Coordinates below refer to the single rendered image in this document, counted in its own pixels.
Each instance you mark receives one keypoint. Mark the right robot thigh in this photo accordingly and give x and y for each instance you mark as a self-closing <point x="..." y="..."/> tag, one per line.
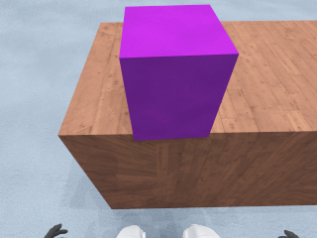
<point x="199" y="231"/>

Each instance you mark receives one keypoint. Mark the robot thigh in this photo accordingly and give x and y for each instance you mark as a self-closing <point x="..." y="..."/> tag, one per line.
<point x="132" y="232"/>
<point x="199" y="231"/>

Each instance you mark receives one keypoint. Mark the left robot thigh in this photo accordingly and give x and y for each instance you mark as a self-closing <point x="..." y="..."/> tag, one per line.
<point x="132" y="232"/>

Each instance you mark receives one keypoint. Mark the carton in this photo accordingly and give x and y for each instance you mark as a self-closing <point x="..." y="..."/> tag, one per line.
<point x="176" y="63"/>

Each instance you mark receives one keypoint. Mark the robot left hand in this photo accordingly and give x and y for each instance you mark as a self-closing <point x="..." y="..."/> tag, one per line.
<point x="56" y="231"/>

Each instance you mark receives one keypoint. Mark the pedestal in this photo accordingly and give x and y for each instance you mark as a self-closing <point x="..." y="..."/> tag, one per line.
<point x="261" y="150"/>

